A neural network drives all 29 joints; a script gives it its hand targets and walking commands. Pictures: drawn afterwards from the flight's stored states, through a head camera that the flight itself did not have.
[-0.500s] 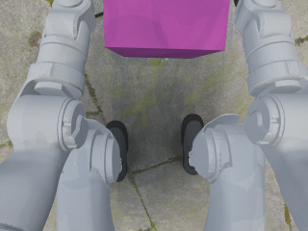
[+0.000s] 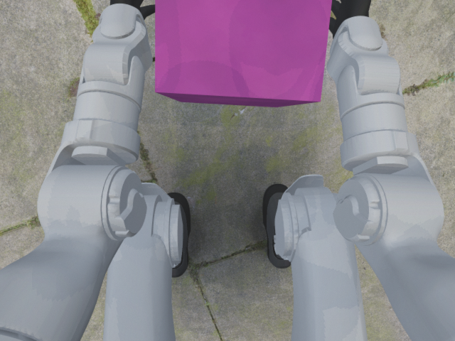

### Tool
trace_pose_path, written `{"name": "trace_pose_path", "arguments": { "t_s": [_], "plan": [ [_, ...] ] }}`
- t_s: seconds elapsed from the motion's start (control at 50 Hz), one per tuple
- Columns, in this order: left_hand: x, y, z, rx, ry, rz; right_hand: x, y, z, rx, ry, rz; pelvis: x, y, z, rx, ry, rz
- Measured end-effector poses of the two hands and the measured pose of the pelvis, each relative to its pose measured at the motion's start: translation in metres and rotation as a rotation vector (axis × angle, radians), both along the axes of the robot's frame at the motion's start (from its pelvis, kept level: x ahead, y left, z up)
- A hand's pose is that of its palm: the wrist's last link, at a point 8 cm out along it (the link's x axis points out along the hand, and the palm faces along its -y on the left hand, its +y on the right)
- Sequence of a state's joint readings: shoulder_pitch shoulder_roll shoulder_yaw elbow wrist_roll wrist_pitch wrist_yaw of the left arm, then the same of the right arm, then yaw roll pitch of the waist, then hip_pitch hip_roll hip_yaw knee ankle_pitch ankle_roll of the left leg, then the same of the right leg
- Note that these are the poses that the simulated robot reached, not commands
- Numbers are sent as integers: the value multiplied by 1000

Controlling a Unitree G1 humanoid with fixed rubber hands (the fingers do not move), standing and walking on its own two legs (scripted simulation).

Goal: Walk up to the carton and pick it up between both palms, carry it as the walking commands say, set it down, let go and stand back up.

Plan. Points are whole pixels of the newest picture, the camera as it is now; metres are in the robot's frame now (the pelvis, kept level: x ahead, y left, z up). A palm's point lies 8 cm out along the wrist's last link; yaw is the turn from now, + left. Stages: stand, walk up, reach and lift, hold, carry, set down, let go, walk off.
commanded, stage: reach and lift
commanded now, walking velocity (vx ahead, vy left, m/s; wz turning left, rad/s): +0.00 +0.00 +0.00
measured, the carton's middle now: (236, 33) +0.54 -0.03 -0.20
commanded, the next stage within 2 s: none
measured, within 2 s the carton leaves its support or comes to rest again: neither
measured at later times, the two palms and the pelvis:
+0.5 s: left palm out of the picture +0.55 +0.11 -0.07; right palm (370, 5) +0.52 -0.18 -0.07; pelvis +0.01 +0.00 +0.04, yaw +0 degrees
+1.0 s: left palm out of the picture +0.53 +0.11 +0.01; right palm out of the picture +0.50 -0.18 +0.01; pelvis +0.00 +0.00 +0.09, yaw +0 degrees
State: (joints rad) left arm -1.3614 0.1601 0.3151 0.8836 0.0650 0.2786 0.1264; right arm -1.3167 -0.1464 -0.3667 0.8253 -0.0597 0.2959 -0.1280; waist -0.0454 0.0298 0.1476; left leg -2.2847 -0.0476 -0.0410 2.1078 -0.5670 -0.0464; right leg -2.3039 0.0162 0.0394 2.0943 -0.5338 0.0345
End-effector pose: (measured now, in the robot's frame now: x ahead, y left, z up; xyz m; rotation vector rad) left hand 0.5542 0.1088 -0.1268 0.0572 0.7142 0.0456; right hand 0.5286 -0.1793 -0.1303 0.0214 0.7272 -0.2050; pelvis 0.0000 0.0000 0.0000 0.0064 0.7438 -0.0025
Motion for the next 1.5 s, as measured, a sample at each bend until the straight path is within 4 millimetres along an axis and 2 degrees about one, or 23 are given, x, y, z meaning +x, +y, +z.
{"name": "trace_pose_path", "arguments": {
  "t_s": [0.16,0.4,0.68,0.92,1.5],
  "plan": [
    [3,-3,20,-10,-12,3,4,-3,22,0,-14,-8,2,0,13,-2,26,-3],
    [-3,2,40,-19,-17,15,0,2,44,0,-20,-8,7,1,29,-3,61,-2],
    [-16,2,89,-33,-17,23,-15,2,94,4,-22,-25,4,4,59,-11,66,4],
    [-24,2,125,-30,-21,24,-24,3,128,8,-25,-26,1,5,79,-7,51,1],
    [-47,9,212,-32,-17,23,-46,9,216,9,-22,-29,11,6,142,-12,-5,0]
  ]
}}
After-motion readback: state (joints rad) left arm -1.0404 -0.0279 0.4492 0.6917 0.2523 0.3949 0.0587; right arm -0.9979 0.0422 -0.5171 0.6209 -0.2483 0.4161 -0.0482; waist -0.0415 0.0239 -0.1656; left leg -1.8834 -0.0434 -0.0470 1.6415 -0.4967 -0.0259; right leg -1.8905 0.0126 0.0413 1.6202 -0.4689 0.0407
